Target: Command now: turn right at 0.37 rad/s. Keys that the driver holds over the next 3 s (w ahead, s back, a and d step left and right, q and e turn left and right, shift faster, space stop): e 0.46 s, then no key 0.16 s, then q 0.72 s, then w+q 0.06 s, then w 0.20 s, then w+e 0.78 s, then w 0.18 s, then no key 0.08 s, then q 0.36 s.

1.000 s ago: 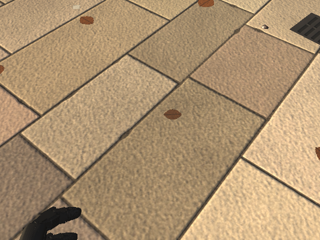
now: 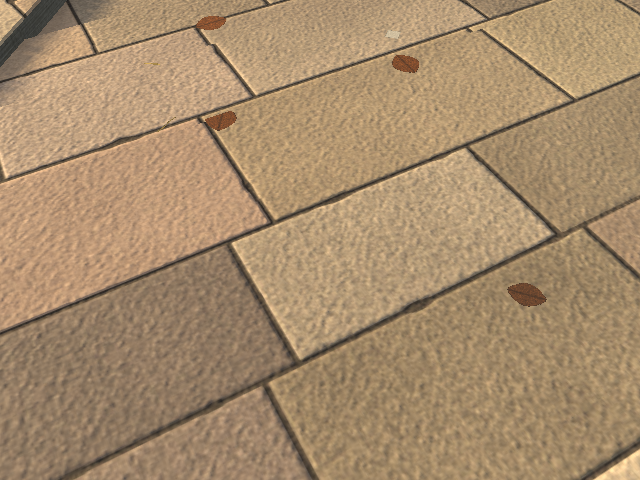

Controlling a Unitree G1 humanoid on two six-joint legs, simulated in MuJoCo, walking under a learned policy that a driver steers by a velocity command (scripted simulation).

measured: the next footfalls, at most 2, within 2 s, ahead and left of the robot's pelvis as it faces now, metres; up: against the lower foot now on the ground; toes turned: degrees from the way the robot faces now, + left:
right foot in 0.34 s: +0.01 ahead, -0.16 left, +0.00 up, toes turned -15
left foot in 0.78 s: +0.09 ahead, +0.07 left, +0.00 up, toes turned -20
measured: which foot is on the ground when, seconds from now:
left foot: down 0.00-0.34, up 0.36-0.76, down 0.78-1.00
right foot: down 0.00-0.06, up 0.08-0.32, down 0.34-1.00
